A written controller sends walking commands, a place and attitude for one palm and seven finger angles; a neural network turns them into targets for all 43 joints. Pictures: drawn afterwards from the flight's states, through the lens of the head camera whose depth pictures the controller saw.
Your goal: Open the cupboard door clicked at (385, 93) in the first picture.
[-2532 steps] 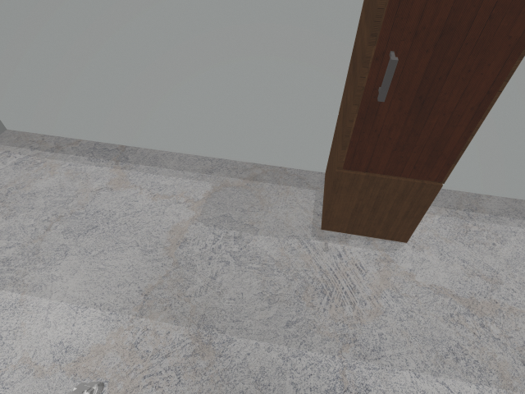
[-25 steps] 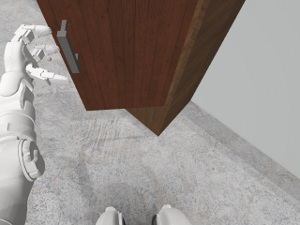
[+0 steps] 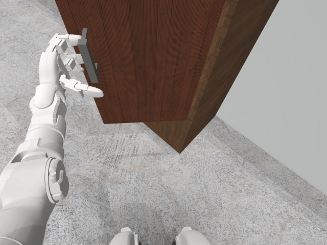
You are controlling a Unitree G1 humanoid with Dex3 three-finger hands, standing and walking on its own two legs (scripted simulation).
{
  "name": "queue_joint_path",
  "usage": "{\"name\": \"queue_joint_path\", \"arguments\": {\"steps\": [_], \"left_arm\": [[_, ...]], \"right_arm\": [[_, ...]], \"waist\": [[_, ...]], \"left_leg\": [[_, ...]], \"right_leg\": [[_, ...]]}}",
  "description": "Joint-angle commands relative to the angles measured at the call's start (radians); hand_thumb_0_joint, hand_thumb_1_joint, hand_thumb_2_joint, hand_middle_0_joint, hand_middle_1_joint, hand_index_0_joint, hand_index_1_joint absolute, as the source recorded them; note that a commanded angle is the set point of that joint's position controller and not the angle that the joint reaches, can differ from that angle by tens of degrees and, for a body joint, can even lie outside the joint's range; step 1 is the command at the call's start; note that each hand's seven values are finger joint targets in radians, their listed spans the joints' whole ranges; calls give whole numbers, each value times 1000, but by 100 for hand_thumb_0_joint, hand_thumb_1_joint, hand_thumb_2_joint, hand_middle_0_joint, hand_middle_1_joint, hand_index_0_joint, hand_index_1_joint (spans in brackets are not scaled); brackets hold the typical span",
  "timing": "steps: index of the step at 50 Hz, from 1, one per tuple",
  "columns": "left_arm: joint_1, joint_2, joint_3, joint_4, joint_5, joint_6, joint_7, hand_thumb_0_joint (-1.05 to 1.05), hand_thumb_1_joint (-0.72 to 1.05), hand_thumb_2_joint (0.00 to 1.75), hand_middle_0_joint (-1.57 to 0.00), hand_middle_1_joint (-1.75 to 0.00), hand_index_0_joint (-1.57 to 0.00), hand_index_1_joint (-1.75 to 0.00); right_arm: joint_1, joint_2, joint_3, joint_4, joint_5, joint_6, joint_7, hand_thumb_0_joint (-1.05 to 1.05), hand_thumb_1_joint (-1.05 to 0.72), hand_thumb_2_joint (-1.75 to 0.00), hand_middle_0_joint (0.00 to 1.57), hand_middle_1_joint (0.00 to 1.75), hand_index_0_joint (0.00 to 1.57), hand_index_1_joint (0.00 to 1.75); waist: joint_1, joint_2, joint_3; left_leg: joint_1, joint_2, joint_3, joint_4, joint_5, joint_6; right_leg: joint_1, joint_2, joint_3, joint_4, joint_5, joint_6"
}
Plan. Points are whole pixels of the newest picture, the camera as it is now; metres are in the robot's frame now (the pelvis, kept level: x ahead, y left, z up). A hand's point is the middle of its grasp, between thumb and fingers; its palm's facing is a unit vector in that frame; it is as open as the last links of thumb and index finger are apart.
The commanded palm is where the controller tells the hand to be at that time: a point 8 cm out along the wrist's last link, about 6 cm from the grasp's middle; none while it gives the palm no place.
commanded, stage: slide the fingers in behind the handle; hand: left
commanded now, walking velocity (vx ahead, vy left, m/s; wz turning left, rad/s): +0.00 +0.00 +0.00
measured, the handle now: (90, 57) +0.56 +0.15 +0.09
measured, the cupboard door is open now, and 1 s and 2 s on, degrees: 47 47 57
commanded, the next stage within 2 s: close the thumb around the handle in 0.68 s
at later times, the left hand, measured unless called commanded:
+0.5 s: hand (99, 70) +0.51 +0.13 +0.10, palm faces +0.04 -1.00 -0.02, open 14.0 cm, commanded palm +0.48 +0.18 +0.10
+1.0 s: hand (100, 68) +0.52 +0.13 +0.10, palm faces +0.03 -1.00 -0.01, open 12.6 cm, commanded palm +0.49 +0.17 +0.10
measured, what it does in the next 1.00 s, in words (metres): stands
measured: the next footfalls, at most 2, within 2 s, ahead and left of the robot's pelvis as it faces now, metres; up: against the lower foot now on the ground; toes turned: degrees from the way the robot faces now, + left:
none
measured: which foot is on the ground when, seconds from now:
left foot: down 0.00-1.00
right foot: down 0.00-1.00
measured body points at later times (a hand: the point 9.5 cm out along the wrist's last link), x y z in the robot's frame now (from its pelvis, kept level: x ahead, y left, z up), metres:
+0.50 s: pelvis -0.01 -0.02 +0.00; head +0.10 -0.01 +0.43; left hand +0.50 +0.18 +0.11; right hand -0.02 -0.28 -0.12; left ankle +0.01 +0.09 -0.69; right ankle -0.01 -0.12 -0.69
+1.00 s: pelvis +0.00 -0.02 +0.00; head +0.11 -0.02 +0.43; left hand +0.51 +0.18 +0.10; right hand +0.00 -0.29 -0.12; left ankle +0.01 +0.09 -0.69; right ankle -0.01 -0.12 -0.69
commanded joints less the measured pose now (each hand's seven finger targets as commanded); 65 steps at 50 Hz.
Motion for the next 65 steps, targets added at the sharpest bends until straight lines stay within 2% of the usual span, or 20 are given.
{"name": "queue_joint_path", "arguments": {"steps": [1, 3, 6, 10, 13, 16, 18, 20, 23, 28, 30, 35, 39, 43, 45, 48, 53, 60, 64, 65], "left_arm": [[-470, 160, -10, -169, -4, -54, 28, 0, -50, 30, -30, -120, -30, -120], [-500, 188, 6, -176, 7, -62, 49, 0, -50, 30, -30, -120, -30, -120], [-544, 136, -44, -200, 22, -88, 58, 0, -50, 30, -30, -120, -30, -120], [-590, 145, -43, -165, 14, -97, 65, 0, -50, 30, -30, -120, -30, -120], [-596, 188, -2, -165, 17, -101, 81, 0, -50, 30, -30, -120, -30, -120], [-578, 166, -22, -149, 36, -101, 100, 0, -50, 30, -30, -120, -30, -120], [-571, 224, 25, -142, 39, -107, 112, 0, -50, 30, -30, -120, -30, -120], [-585, 181, -20, -165, 46, -108, 105, 0, -50, 30, -30, -120, -30, -120], [-537, 226, 24, -149, 30, -101, 91, 0, -50, 30, -30, -120, -30, -120], [-559, 213, 10, -161, 18, -93, 73, 0, -50, 30, -30, -120, -30, -120], [-541, 260, 42, -143, 23, -89, 72, 0, -50, 30, -30, -120, -30, -120], [-545, 228, 13, -140, 18, -82, 60, 0, -50, 30, -30, -120, -30, -120], [-523, 223, 23, -181, 16, -95, 57, 0, -50, 30, -30, -120, -30, -120], [-527, 184, -7, -142, 11, -82, 63, 0, -28, 40, -32, -122, -32, -122], [-562, 187, -9, -164, 17, -84, 70, 0, -16, 44, -32, -124, -32, -124], [-557, 226, 20, -157, 25, -86, 80, 0, 0, 52, -34, -125, -34, -125], [-558, 190, -8, -130, 26, -78, 74, 0, 28, 64, -36, -128, -36, -128], [-544, 151, -29, -157, 17, -74, 69, 0, 68, 80, -38, -133, -38, -133], [-523, 217, 30, -179, 15, -83, 76, 0, 90, 90, -40, -135, -40, -135], [-509, 193, 13, -180, 16, -83, 75, 0, 90, 90, -40, -135, -40, -135]], "right_arm": [[165, -175, -66, -35, 4, -16, -7, 0, -90, -90, 20, 30, 20, 30], [167, -179, -63, -37, 0, -20, -10, 0, -90, -90, 20, 30, 20, 30], [163, -171, -67, -29, -2, -31, -6, 0, -90, -90, 20, 30, 20, 30], [166, -178, -64, -14, -2, -41, -11, 0, -90, -90, 20, 30, 20, 30], [173, -180, -63, -13, -5, -47, -13, 0, -90, -90, 20, 30, 20, 30], [168, -172, -60, -19, -8, -49, -7, 0, -90, -90, 20, 30, 20, 30], [177, -179, -60, -21, -9, -47, -9, 0, -90, -90, 20, 30, 20, 30], [167, -172, -59, -30, -6, -48, -7, 0, -90, -90, 20, 30, 20, 30], [174, -179, -62, -33, -3, -44, -14, 0, -90, -90, 20, 30, 20, 30], [174, -174, -58, -34, 2, -42, -19, 0, -90, -90, 20, 30, 20, 30], [177, -177, -59, -31, 4, -40, -23, 0, -90, -90, 20, 30, 20, 30], [172, -173, -57, -33, 6, -40, -23, 0, -90, -90, 20, 30, 20, 30], [179, -171, -64, -35, 2, -41, -19, 0, -90, -90, 20, 30, 20, 30], [179, -174, -63, -30, 4, -34, -19, 0, -90, -90, 20, 30, 20, 30], [172, -174, -65, -27, 3, -35, -19, 0, -90, -90, 20, 30, 20, 30], [182, -177, -63, -27, 0, -35, -22, 0, -90, -90, 20, 30, 20, 30], [185, -175, -62, -26, -1, -31, -19, 0, -90, -90, 20, 30, 20, 30], [185, -171, -65, -23, -3, -26, -12, 0, -90, -90, 20, 30, 20, 30], [185, -174, -68, -27, -2, -22, -15, 0, -90, -90, 20, 30, 20, 30], [183, -169, -66, -32, -2, -22, -12, 0, -90, -90, 20, 30, 20, 30]], "waist": [[-31, 59, -410], [-33, 62, -399], [-44, 86, -432], [-68, 44, -411], [-49, 64, -436], [-45, 91, -439], [-43, 29, -445], [-49, 66, -459], [-37, 27, -476], [-47, 40, -447], [-40, 30, -444], [-50, 34, -421], [-28, 80, -500], [-54, 15, -422], [-53, 58, -445], [-51, 36, -455], [-62, 38, -448], [-56, 70, -481], [-32, 61, -502], [-34, 64, -492]], "left_leg": [[434, -2, -104, -87, 446, -26], [407, -10, -98, -93, 399, -19], [435, -10, -102, -88, 377, -21], [387, -14, -98, -90, 318, -14], [383, -19, -99, -87, 314, -14], [380, -20, -95, -84, 332, -17], [341, -23, -89, -79, 319, -8], [344, -27, -80, -83, 307, -8], [319, -30, -68, -81, 318, -3], [300, -34, -57, -83, 305, 2], [280, -32, -56, -82, 311, 1], [272, -33, -52, -83, 301, 2], [350, -32, -61, -74, 388, -4], [324, -29, -64, -78, 361, 1], [341, -29, -65, -76, 357, -3], [330, -30, -65, -71, 375, 0], [338, -28, -70, -67, 389, -1], [386, -24, -73, -64, 445, -7], [380, -26, -71, -68, 455, -9], [376, -29, -66, -71, 459, -8]], "right_leg": [[41, 43, 3, -84, 343, -16], [50, 41, 9, -86, 326, -19], [34, 39, 15, -87, 308, -19], [39, 37, 23, -94, 288, -15], [54, 36, 23, -85, 281, -19], [47, 34, 23, -79, 295, -18], [88, 34, 30, -79, 309, -15], [93, 32, 36, -84, 316, -12], [155, 34, 47, -89, 359, -12], [162, 32, 57, -100, 369, -9], [177, 29, 62, -99, 384, -7], [166, 28, 64, -103, 383, -4], [165, 30, 53, -83, 435, -10], [133, 34, 47, -95, 405, -8], [118, 30, 48, -92, 395, -7], [139, 30, 49, -84, 414, -8], [118, 32, 43, -81, 418, -8], [108, 35, 36, -79, 449, -9], [148, 35, 39, -76, 468, -11], [154, 35, 39, -78, 479, -10]]}}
